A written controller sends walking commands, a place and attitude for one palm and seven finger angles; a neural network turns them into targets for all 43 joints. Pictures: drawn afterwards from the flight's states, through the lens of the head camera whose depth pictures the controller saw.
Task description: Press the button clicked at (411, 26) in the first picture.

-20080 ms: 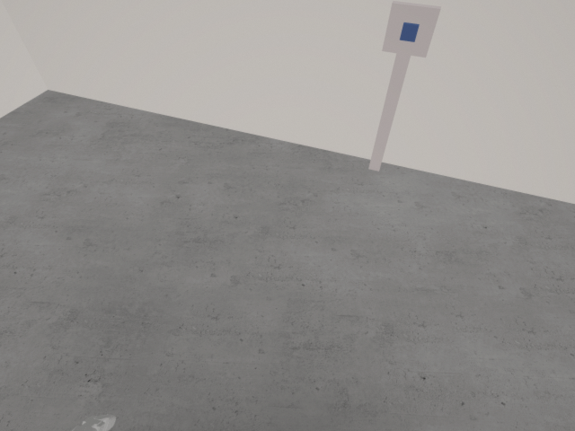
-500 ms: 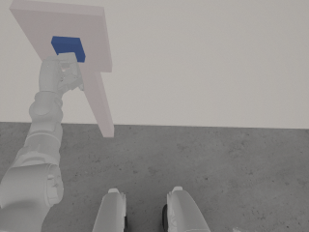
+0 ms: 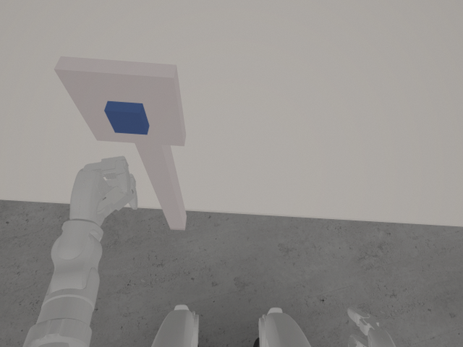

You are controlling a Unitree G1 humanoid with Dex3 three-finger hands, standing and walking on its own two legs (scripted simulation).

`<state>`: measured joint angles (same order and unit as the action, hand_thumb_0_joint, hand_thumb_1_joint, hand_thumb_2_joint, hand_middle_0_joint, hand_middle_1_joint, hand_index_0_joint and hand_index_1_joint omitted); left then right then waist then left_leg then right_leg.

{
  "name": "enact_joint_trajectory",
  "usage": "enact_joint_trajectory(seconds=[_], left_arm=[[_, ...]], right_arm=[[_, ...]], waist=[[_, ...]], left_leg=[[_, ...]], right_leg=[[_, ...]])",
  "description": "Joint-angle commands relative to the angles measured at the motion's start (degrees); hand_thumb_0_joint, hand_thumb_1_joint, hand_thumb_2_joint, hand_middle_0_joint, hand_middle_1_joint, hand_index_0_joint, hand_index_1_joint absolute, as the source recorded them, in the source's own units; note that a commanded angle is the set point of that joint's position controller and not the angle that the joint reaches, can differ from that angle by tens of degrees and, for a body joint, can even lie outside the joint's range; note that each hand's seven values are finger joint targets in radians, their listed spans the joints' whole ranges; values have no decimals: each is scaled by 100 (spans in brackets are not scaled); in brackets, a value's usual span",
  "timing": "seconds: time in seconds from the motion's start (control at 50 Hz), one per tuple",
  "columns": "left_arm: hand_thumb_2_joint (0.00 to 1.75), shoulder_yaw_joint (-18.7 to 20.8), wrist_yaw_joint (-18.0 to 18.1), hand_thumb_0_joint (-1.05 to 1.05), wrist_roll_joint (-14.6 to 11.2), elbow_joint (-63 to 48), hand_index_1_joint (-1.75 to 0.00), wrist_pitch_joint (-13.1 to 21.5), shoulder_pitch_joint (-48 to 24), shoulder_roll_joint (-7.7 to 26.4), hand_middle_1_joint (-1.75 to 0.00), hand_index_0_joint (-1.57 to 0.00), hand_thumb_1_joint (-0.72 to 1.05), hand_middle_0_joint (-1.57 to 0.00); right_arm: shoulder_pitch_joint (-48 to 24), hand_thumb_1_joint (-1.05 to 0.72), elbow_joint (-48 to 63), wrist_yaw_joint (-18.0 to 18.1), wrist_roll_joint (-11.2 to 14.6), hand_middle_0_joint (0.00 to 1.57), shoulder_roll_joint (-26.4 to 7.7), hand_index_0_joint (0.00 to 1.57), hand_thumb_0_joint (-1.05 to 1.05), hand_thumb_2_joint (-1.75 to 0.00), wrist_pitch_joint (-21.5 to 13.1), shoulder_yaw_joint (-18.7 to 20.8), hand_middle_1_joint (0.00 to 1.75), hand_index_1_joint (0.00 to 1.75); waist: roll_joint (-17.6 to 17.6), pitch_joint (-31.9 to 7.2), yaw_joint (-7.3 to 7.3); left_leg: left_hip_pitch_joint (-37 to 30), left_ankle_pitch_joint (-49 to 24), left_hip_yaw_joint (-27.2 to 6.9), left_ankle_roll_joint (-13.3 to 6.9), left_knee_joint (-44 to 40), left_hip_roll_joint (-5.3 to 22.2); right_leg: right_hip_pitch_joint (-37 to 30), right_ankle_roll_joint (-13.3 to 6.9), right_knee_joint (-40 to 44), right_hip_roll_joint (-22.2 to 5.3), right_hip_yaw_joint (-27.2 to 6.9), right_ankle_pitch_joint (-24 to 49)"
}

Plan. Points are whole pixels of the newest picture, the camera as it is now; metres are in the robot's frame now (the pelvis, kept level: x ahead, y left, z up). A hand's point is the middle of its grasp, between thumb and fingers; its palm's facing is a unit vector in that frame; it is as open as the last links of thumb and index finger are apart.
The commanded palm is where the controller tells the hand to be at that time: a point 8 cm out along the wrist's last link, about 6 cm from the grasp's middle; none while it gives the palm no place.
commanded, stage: pull the fist back off the button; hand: left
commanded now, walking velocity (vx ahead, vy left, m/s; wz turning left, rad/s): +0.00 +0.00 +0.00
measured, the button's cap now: (128, 117) +0.49 +0.20 +0.06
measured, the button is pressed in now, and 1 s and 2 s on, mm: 0 0 0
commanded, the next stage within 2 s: draw the hand back to the body in 0.06 s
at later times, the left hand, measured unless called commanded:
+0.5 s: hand (97, 210) +0.30 +0.19 +0.09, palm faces +0.00 -1.00 -0.05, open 3.1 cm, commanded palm +0.27 +0.24 +0.10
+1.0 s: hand (14, 241) +0.23 +0.22 +0.18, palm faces +0.32 -0.89 -0.32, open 3.1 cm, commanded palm +0.19 +0.27 +0.21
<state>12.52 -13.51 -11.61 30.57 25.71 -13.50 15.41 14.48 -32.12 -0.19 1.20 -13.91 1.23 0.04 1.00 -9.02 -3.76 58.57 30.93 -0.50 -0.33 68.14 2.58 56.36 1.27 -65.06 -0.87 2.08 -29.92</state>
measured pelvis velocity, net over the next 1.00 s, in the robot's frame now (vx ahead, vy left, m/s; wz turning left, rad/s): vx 0.02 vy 0.00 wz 0.03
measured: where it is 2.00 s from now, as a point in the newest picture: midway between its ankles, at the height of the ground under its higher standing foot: outside the picture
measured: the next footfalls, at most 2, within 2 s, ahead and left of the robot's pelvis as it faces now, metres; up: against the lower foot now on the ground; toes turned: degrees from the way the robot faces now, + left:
none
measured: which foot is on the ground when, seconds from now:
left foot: down 0.00-1.00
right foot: down 0.00-1.00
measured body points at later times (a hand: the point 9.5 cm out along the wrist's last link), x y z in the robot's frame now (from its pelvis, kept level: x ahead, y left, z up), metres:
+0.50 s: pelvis +0.00 -0.01 +0.03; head +0.05 +0.00 +0.48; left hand +0.30 +0.25 +0.10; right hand +0.14 -0.25 -0.07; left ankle +0.01 +0.11 -0.64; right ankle +0.01 -0.14 -0.64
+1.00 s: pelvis +0.02 +0.00 +0.08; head +0.01 -0.02 +0.53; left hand +0.21 +0.27 +0.20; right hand +0.21 -0.22 +0.01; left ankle +0.01 +0.11 -0.64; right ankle +0.01 -0.14 -0.64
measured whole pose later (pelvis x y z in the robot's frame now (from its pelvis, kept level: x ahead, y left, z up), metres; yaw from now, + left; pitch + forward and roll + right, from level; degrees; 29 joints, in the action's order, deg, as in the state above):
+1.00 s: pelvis +0.02 +0.00 +0.08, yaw +2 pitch +1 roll -1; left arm 8.3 7.2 -3.5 -13.0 1.3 21.9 17.3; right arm 13.0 -30.6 6.1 1.7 -12.5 -4.0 -3.2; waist 3.0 -3.3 1.6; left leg 17.9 20.1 0.2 -0.2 37.2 1.0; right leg 15.8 1.2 -34.9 -1.7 2.4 -19.7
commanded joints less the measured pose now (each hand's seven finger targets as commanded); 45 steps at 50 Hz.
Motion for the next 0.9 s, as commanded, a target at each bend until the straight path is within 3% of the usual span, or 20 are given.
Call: enact_joint_trajectory(seconds=[0.0, 0.02, 0.1, 0.12, 0.14, 0.22, 0.26, 0.3, 0.36, 0.38, 0.44, 0.5, 0.56, 0.6, 0.64, 0.66, 0.68, 0.72, 0.8, 0.88], left_arm=[[90, 124, 63, 0, -58, -1381, -150, 406, -1862, 844, -150, -130, 90, -130], [90, 258, 80, 0, -37, -1308, -150, 432, -1881, 961, -150, -130, 90, -130], [90, 3, 6, 0, -11, -1323, -150, 466, -2142, 799, -150, -130, 90, -130], [90, 190, 3, 0, 4, -1207, -150, 445, -1987, 974, -150, -130, 90, -130], [90, 119, -17, 0, -4, -1195, -150, 408, -1894, 875, -150, -130, 90, -130], [90, 455, -52, 0, -208, -2118, -150, 69, -701, 1202, -150, -130, 90, -130], [90, 375, -16, 0, -308, -2444, -150, -151, -363, 1085, -150, -130, 90, -130], [90, 537, 39, 0, -373, -2458, -150, -320, 138, 1170, -150, -130, 90, -130], [90, 418, 48, 0, -438, -2590, -150, -415, 210, 1023, -150, -130, 90, -130], [90, 458, 37, 0, -442, -2679, -150, -397, 230, 1103, -150, -130, 90, -130], [90, 175, -84, 0, -504, -3090, -150, -358, 518, 881, -150, -130, 90, -130], [90, 196, -194, 0, -607, -3334, -150, -438, 854, 960, -150, -130, 90, -130], [90, 301, -227, 0, -649, -3727, -150, -554, 1111, 1054, -150, -130, 90, -130], [90, 479, -209, 0, -708, -3794, -150, -666, 1395, 1211, -150, -130, 90, -130], [90, 376, -210, 0, -701, -4136, -150, -767, 1467, 1094, -150, -130, 90, -130], [90, 469, 665, 0, 187, -4597, -150, -1031, 1389, 1744, -150, -130, 90, -130], [90, 124, 1097, 0, 284, -4711, -150, -1263, 1796, 1166, -150, -130, 90, -130], [90, -38, 1598, 0, 498, -4837, -150, -1595, 2445, 1007, -150, -130, 90, -130], [90, 117, 2013, 0, 696, -5265, -150, -1886, 2662, 1192, -150, -130, 90, -130], [90, 103, 2145, 0, 795, -5532, -150, -2024, 2581, 1107, -150, -130, 90, -130]], right_arm=[[277, -90, 465, 139, -23, 20, -909, 20, 0, -90, -261, 350, 30, 30], [272, -90, 443, 155, -37, 20, -921, 20, 0, -90, -275, 348, 30, 30], [208, -90, 435, 187, -44, 20, -917, 20, 0, -90, -366, 337, 30, 30], [184, -90, 424, 193, -46, 20, -934, 20, 0, -90, -360, 337, 30, 30], [165, -90, 461, 194, -44, 20, -925, 20, 0, -90, -356, 336, 30, 30], [50, -90, 862, 158, 52, 20, -878, 20, 0, -90, -292, 305, 30, 30], [-14, -90, 999, 165, 93, 20, -819, 20, 0, -90, -268, 263, 30, 30], [-2, -90, 1079, 204, 118, 20, -827, 20, 0, -90, -261, 254, 30, 30], [-74, -90, 1092, 256, 145, 20, -818, 20, 0, -90, -299, 212, 30, 30], [-95, -90, 1102, 274, 146, 20, -836, 20, 0, -90, -322, 209, 30, 30], [-157, -90, 1164, 306, 170, 20, -813, 20, 0, -90, -437, 182, 30, 30], [-188, -90, 1204, 358, 193, 20, -829, 20, 0, -90, -551, 164, 30, 30], [-273, -90, 1249, 397, 219, 20, -791, 20, 0, -90, -661, 142, 30, 30], [-271, -90, 1281, 419, 233, 20, -801, 20, 0, -90, -723, 114, 30, 30], [-327, -90, 1334, 426, 242, 20, -752, 20, 0, -90, -800, 92, 30, 30], [-579, -90, 1386, 550, 184, 20, -648, 20, 0, -90, -719, 161, 30, 30], [-527, -90, 1461, 603, 164, 20, -551, 20, 0, -90, -726, 104, 30, 30], [-478, -90, 1359, 639, 150, 20, -527, 20, 0, -90, -698, 60, 30, 30], [-551, -90, 1227, 693, 79, 20, -562, 20, 0, -90, -689, 16, 30, 30], [-661, -90, 1121, 708, 47, 20, -516, 20, 0, -90, -746, -36, 30, 30]], waist=[[305, -1970, -211], [269, -2115, -148], [467, -2268, -180], [432, -2361, -84], [452, -2427, -79], [571, -2852, 280], [332, -2477, 217], [-59, -2180, 215], [-157, -1497, 73], [-84, -1368, 93], [209, -1242, 77], [107, -1058, 74], [369, -991, 167], [150, -808, 205], [391, -794, 204], [305, -871, 559], [352, -540, 382], [304, -264, 386], [21, -210, 405], [135, 86, 430]], left_leg=[[-1724, -2311, -149, -34, -665, -147], [-1745, -2282, -164, -23, -654, -160], [-1921, -2220, -211, -11, -620, -169], [-1937, -2237, -221, 5, -636, -158], [-1986, -2304, -211, 5, -644, -164], [-2418, -2751, -119, -8, -1057, -189], [-2260, -2584, -51, -50, -1247, -205], [-2040, -2344, -18, -79, -1396, -206], [-1917, -1693, 25, -103, -1607, -240], [-1935, -1546, 5, -93, -1694, -241], [-2311, -1493, -18, -98, -1880, -252], [-2475, -1492, -73, -113, -2038, -239], [-2700, -1483, -68, -96, -2212, -251], [-2677, -1405, -109, -97, -2323, -234], [-2888, -1484, -92, -95, -2409, -245], [-3068, -1404, -43, -95, -2746, -217], [-3183, -1250, -35, -80, -2909, -203], [-3319, -1271, -8, -96, -3062, -171], [-3794, -1868, 19, -123, -3338, -153], [-4258, -2074, 21, -110, -3683, -154]], right_leg=[[-773, -228, 551, 203, 97, 2085], [-811, -231, 529, 197, 82, 2047], [-675, -261, 501, 188, 85, 1871], [-721, -268, 485, 191, 85, 1878], [-734, -265, 480, 190, 90, 1923], [-1697, -270, 754, 211, 86, 2355], [-2023, -225, 971, 235, 111, 2415], [-2281, -204, 1135, 252, 124, 2369], [-2227, -152, 1482, 238, 97, 1886], [-2230, -164, 1558, 235, 94, 1689], [-2275, -195, 1739, 233, 124, 1555], [-2396, -197, 1894, 243, 152, 1515], [-2525, -194, 2023, 220, 160, 1491], [-2647, -194, 2132, 232, 177, 1356], [-2711, -186, 2200, 213, 183, 1465], [-2883, -304, 2543, 66, -118, 1310], [-2828, -280, 2670, 40, -75, 1186], [-3117, -263, 2866, 29, -34, 1197], [-3672, -245, 3177, 34, 16, 1824], [-3941, -227, 3471, 16, 68, 1999]])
